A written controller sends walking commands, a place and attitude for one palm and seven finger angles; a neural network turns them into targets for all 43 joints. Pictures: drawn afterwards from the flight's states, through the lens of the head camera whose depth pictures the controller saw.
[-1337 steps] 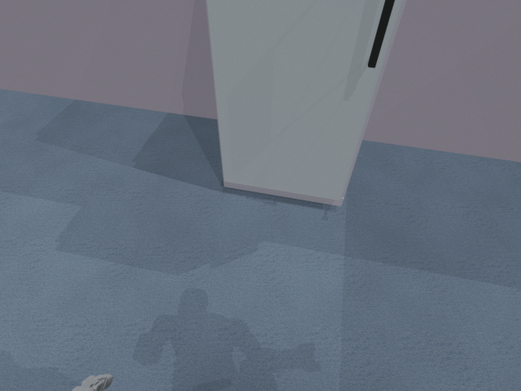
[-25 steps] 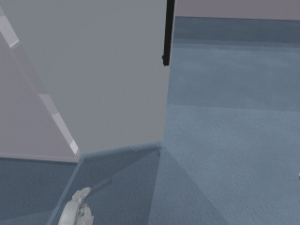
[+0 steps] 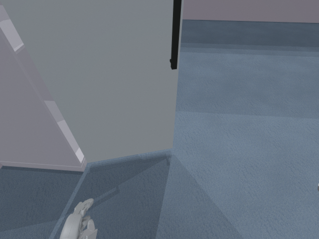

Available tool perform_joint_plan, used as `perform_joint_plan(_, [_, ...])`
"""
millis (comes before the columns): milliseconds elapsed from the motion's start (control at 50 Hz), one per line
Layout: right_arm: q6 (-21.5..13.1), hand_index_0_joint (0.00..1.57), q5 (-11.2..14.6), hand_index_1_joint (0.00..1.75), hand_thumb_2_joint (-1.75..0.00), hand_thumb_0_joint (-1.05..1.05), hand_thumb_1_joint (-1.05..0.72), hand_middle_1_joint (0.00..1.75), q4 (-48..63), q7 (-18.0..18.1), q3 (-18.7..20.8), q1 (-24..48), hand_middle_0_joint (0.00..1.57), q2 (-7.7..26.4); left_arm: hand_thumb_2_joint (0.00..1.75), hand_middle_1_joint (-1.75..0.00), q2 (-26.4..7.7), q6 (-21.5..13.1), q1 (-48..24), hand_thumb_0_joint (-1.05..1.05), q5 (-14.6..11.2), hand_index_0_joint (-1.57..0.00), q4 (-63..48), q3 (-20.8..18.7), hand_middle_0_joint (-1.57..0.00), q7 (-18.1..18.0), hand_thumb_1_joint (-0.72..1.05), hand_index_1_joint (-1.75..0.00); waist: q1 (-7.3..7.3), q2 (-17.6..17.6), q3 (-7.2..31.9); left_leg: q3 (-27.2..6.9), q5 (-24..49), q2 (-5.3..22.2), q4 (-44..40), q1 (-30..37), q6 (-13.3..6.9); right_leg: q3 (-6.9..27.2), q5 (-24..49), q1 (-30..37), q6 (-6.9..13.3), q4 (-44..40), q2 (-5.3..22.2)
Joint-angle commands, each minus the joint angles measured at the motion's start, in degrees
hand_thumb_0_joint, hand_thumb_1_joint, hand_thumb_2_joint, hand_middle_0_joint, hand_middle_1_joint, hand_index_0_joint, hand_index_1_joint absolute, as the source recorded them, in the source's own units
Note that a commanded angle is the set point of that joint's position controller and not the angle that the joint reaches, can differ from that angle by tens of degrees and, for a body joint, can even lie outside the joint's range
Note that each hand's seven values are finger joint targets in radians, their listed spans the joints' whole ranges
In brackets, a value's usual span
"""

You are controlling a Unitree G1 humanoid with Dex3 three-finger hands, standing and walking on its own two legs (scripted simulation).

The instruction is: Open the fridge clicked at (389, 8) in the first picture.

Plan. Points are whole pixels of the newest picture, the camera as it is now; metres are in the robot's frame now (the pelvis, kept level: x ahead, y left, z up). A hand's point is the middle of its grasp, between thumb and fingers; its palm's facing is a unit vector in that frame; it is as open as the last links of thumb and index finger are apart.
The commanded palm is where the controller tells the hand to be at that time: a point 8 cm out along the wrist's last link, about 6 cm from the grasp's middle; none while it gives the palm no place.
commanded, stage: stop stepping back and stand still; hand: right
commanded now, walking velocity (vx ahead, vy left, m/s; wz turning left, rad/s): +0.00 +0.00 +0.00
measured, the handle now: (175, 13) +0.80 -0.02 +0.23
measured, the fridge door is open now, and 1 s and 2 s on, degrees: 74 74 74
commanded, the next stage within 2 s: let the arm hang, fingers relaxed in 0.12 s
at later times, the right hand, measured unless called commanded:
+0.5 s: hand out of the picture +0.06 -0.19 -0.16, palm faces -0.06 +0.98 -0.21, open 7.4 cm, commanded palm none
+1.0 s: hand out of the picture +0.03 -0.27 -0.15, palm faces +0.00 +0.93 -0.37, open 7.4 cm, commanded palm none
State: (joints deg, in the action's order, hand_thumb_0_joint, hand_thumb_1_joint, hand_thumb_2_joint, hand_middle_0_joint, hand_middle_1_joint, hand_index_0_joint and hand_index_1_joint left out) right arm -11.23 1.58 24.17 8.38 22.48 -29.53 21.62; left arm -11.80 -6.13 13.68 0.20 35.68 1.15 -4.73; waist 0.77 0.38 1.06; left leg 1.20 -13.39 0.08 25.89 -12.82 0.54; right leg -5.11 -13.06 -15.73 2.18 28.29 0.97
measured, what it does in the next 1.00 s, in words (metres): stands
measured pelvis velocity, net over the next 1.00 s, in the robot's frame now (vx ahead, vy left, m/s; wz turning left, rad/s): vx -0.01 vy -0.01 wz -0.02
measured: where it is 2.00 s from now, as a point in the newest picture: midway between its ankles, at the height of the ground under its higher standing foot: outside the picture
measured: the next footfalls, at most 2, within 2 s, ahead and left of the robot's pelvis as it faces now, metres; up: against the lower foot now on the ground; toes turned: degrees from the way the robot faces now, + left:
none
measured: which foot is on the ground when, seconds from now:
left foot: down 0.00-1.00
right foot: down 0.00-1.00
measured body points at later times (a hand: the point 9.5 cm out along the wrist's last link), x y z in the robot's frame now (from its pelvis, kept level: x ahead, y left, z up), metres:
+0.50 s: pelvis -0.03 -0.01 -0.01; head -0.01 -0.01 +0.44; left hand +0.07 +0.26 -0.13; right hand +0.07 -0.24 -0.14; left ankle +0.00 +0.13 -0.74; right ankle +0.02 -0.09 -0.74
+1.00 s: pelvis -0.01 -0.01 +0.00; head +0.00 +0.01 +0.45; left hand +0.05 +0.27 -0.15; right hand +0.03 -0.31 -0.12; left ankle +0.00 +0.13 -0.74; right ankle +0.02 -0.09 -0.74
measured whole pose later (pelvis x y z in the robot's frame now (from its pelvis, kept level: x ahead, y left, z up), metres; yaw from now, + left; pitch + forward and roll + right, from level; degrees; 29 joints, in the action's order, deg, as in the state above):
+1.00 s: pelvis -0.01 -0.01 +0.00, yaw -1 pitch -1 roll +0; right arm 0.0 -1.1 -63.3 -0.1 1.2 -10.1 19.4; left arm -17.5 0.5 9.9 1.0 62.1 -1.3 0.1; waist 0.0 -2.5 -1.6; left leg 1.6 -11.3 1.5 23.1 -11.1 0.8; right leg -4.8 -9.6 -13.4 3.0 23.5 -0.7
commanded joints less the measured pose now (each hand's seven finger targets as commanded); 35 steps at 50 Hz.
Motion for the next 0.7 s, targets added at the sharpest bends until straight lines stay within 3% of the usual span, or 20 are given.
perform_joint_plan(0, [-4.3, 0.20, -0.2, 0.30, -0.90, 0.00, -0.90, 0.30, 12.3, 1.5, 6.0, 4.8, 0.20, 10.5, 0.90, -0.30, -7.3, -3.8, -6.0, 0.00, 0.1, -0.20, -9.1, -2.9, -0.20, -0.7, 0.90, -0.30, -0.56, -4.1, 3.8, -4.5, 4.6, 2.2, -3.8, 3.5, -1.1, 6.9, -4.2, -2.4, -0.8, -8.9, 4.5])
perform_joint_plan(180, [-4.3, 0.20, -0.2, 0.30, -0.90, 0.00, -0.90, 0.30, 10.7, 1.4, 6.7, 2.8, 0.20, 10.6, 0.90, -0.30, -7.2, -3.7, -6.2, 0.00, 0.1, -0.20, -8.8, -2.9, -0.20, -0.5, 0.90, -0.30, -0.52, -3.4, 3.6, -4.6, 3.4, 2.4, -5.0, 3.1, -1.1, 6.9, -4.7, -2.8, -0.9, -8.9, 4.3])
perform_joint_plan(200, [5.2, 0.20, -3.4, 0.30, -0.90, 0.00, -0.90, 0.30, -33.0, -6.9, -16.5, 4.9, 0.20, 2.2, 0.90, -0.30, -18.7, -5.2, -9.4, 0.00, -0.4, -0.20, 5.1, -5.5, -0.20, 4.9, 0.90, -0.30, -2.89, -4.1, -1.2, -1.1, 12.0, 7.3, 1.9, -3.7, -1.9, 8.3, 9.9, -5.4, -0.2, 0.8, 6.2])
perform_joint_plan(220, [10.1, 0.20, -2.2, 0.30, -0.90, 0.00, -0.90, 0.30, -32.9, -7.9, -15.5, 6.4, 0.20, 2.1, 0.90, -0.30, -15.9, -0.6, -5.9, 0.00, -1.3, -0.20, 3.1, -5.1, -0.20, 5.2, 0.90, -0.30, -2.32, -5.6, 2.6, -3.2, 6.5, 6.8, 0.8, -4.3, -2.1, 6.7, 10.4, -2.1, -1.0, -1.3, 7.1])
perform_joint_plan(240, [11.1, 0.20, -2.3, 0.30, -0.90, 0.00, -0.90, 0.30, -32.6, -8.1, -16.1, 7.0, 0.20, 0.7, 0.90, -0.30, -15.2, 0.3, -5.5, 0.00, -1.0, -0.20, 2.2, -5.1, -0.20, 4.9, 0.90, -0.30, -2.23, -5.5, 1.5, -1.7, 1.6, 5.3, 2.0, -5.1, -1.8, 7.0, 9.2, -3.1, -0.5, -2.2, 8.2])
perform_joint_plan(260, [11.0, 0.20, -2.2, 0.30, -0.90, 0.00, -0.90, 0.30, -34.5, -8.2, -16.4, 8.4, 0.20, 0.4, 0.90, -0.30, -15.1, 1.1, -5.3, 0.00, -0.6, -0.20, 3.0, -4.7, -0.20, 5.0, 0.90, -0.30, -1.74, -5.0, 2.8, -0.7, -3.0, 4.3, 4.7, -4.7, -2.2, 9.2, 6.0, -5.4, 0.8, -3.3, 9.2])
perform_joint_plan(320, [11.1, 0.20, -3.0, 0.30, -0.90, 0.00, -0.90, 0.30, -42.9, -8.3, -17.6, 12.0, 0.20, 2.1, 0.90, -0.30, -15.3, 3.1, -5.8, 0.00, 0.6, -0.20, 4.0, -3.8, -0.20, 5.0, 0.90, -0.30, -1.18, 5.3, 1.2, -1.7, -4.3, 3.8, 4.7, -2.3, -2.7, 11.7, -0.3, -8.3, 1.8, -4.9, 8.1])
perform_joint_plan(360, [11.0, 0.20, -3.4, 0.30, -0.90, 0.00, -0.90, 0.30, -49.5, -8.1, -18.3, 13.7, 0.20, 2.8, 0.90, -0.30, -14.3, 4.1, -4.5, 0.00, 1.1, -0.20, 5.7, -3.5, -0.20, 5.1, 0.90, -0.30, -1.47, 10.3, 2.3, -4.8, -3.4, 5.6, 1.7, -3.1, -3.5, 10.4, 0.4, -5.6, 1.2, -2.5, 5.6])
perform_joint_plan(380, [11.1, 0.20, -3.4, 0.30, -0.90, 0.00, -0.90, 0.30, -52.8, -8.0, -18.8, 14.7, 0.20, 2.9, 0.90, -0.30, -13.7, 4.7, -4.0, 0.00, 1.2, -0.20, 6.9, -3.4, -0.20, 5.2, 0.90, -0.30, -1.91, 11.1, 1.9, -6.2, -5.0, 6.8, -0.2, -5.2, -3.9, 9.5, -0.7, -3.7, 0.9, -1.3, 4.4])
perform_joint_plan(400, [11.3, 0.20, -3.4, 0.30, -0.90, 0.00, -0.90, 0.30, -55.7, -7.9, -19.3, 16.0, 0.20, 2.8, 0.90, -0.30, -13.0, 5.2, -3.2, 0.00, 1.4, -0.20, 7.8, -3.3, -0.20, 5.2, 0.90, -0.30, -2.41, 10.7, 1.3, -7.3, -6.7, 7.4, -1.8, -6.8, -4.3, 8.9, -1.7, -2.2, 0.6, -0.7, 3.4])
perform_joint_plan(440, [11.3, 0.20, -3.2, 0.30, -0.90, 0.00, -0.90, 0.30, -60.7, -7.6, -20.1, 17.1, 0.20, 3.1, 0.90, -0.30, -12.7, 5.9, -2.9, 0.00, 1.5, -0.20, 9.4, -3.0, -0.20, 5.2, 0.90, -0.30, -2.69, 5.5, 0.7, -7.7, -7.5, 7.3, -3.1, -8.2, -4.4, 8.2, -1.5, 0.2, 0.3, -1.1, 2.9])
perform_joint_plan(500, [11.2, 0.20, -2.9, 0.30, -0.90, 0.00, -0.90, 0.30, -67.6, -7.5, -20.6, 15.8, 0.20, 2.0, 0.90, -0.30, -11.4, 6.1, -3.0, 0.00, 1.5, -0.20, 12.5, -2.8, -0.20, 4.9, 0.90, -0.30, -1.84, -5.3, 0.5, -6.3, -6.7, 5.3, -2.1, -4.6, -3.4, 9.4, -5.2, -1.7, 0.3, -6.0, 4.4])
perform_joint_plan(560, [10.7, 0.20, -2.9, 0.30, -0.90, 0.00, -0.90, 0.30, -72.7, -7.5, -19.6, 14.0, 0.20, 2.0, 0.90, -0.30, -12.1, 5.9, -3.0, 0.00, 1.4, -0.20, 14.6, -3.6, -0.20, 4.4, 0.90, -0.30, -0.75, -10.1, 2.1, -5.0, -3.2, 4.7, -2.2, 0.8, -3.8, 10.1, -6.6, -3.2, 0.5, -8.0, 5.4])
perform_joint_plan(620, [10.5, 0.20, -2.7, 0.30, -0.90, 0.00, -0.90, 0.30, -76.7, -7.7, -19.8, 13.8, 0.20, 2.8, 0.90, -0.30, -12.5, 6.0, -2.1, 0.00, 1.1, -0.20, 16.8, -4.0, -0.20, 4.0, 0.90, -0.30, -0.67, -10.7, 1.8, -4.7, -3.3, 4.5, -3.2, 2.1, -4.0, 10.5, -9.9, -3.5, 0.4, -9.5, 5.7])
perform_joint_plan(680, [10.2, 0.20, -2.7, 0.30, -0.90, 0.00, -0.90, 0.30, -79.4, -7.7, -19.7, 15.5, 0.20, 3.7, 0.90, -0.30, -13.7, 5.9, -0.8, 0.00, 0.8, -0.20, 18.6, -4.6, -0.20, 3.8, 0.90, -0.30, -1.11, -5.1, 0.6, -5.3, -4.2, 5.2, -5.3, 1.2, -4.3, 10.7, -9.1, -2.0, 0.5, -9.4, 5.9])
